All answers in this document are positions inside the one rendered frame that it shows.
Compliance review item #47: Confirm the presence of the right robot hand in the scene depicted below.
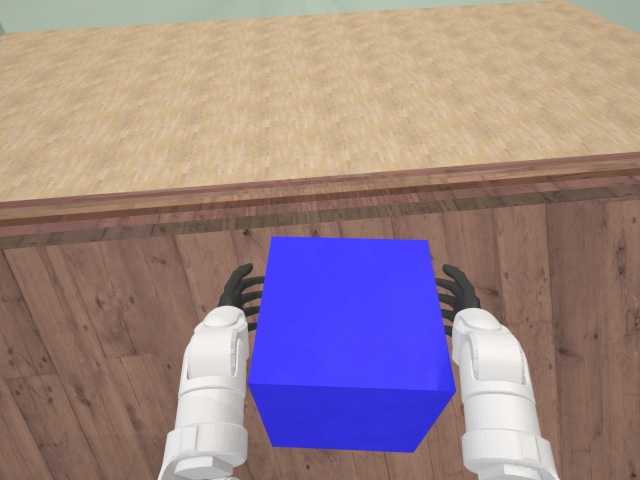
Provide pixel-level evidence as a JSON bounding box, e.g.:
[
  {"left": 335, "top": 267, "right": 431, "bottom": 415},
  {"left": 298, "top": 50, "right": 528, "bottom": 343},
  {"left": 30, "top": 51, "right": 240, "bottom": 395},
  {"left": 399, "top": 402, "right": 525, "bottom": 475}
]
[{"left": 435, "top": 264, "right": 481, "bottom": 337}]

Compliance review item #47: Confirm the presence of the robot right forearm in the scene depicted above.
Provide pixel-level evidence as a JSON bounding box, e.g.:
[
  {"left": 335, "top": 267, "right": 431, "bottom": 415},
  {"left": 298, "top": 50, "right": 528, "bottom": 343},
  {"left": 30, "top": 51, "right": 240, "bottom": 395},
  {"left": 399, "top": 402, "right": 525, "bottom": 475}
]
[{"left": 452, "top": 308, "right": 560, "bottom": 480}]

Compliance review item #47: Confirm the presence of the left robot hand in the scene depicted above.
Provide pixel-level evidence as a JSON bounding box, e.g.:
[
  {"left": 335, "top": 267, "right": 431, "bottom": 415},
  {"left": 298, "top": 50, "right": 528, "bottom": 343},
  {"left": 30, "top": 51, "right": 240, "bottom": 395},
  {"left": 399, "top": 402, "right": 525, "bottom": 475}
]
[{"left": 217, "top": 263, "right": 265, "bottom": 332}]

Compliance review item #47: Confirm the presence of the carton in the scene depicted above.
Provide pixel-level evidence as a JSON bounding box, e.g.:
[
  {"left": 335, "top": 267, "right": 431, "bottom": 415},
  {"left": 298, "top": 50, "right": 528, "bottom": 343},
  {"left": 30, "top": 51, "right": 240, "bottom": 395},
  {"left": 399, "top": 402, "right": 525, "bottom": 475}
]
[{"left": 248, "top": 236, "right": 456, "bottom": 453}]

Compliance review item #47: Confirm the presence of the robot left forearm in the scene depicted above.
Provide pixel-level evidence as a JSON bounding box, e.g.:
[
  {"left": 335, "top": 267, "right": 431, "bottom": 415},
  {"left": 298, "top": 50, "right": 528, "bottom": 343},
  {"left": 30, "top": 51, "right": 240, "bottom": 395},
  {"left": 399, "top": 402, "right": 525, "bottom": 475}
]
[{"left": 158, "top": 306, "right": 249, "bottom": 480}]

